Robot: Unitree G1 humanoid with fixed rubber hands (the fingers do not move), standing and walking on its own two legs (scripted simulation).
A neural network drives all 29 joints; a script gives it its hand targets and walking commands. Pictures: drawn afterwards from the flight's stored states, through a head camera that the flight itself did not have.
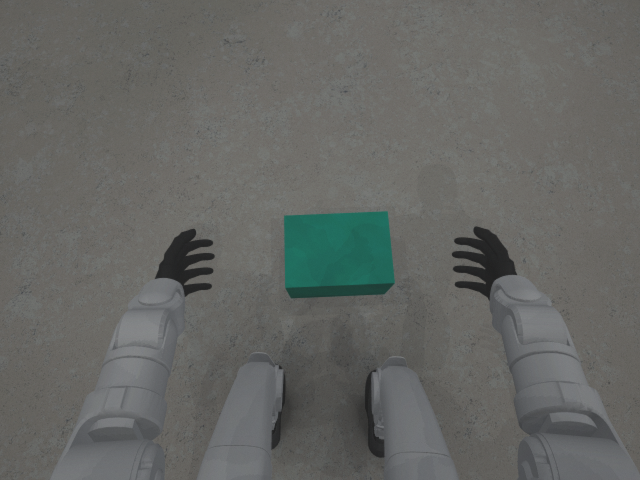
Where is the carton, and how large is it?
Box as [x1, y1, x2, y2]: [284, 211, 394, 297]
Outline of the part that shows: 387,211 284,216 285,287 291,297 309,297 384,293 394,283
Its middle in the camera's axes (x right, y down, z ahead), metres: +0.04 +0.06 +1.04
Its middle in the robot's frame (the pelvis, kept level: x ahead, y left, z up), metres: +0.49 -0.02 -0.60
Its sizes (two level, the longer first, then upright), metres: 0.264 0.185 0.173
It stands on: the floor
